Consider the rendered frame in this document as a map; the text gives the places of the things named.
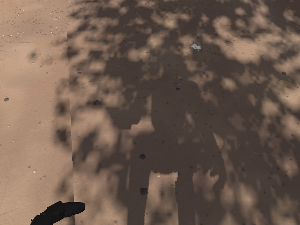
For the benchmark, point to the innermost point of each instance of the robot left hand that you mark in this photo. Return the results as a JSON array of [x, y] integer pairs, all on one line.
[[58, 211]]

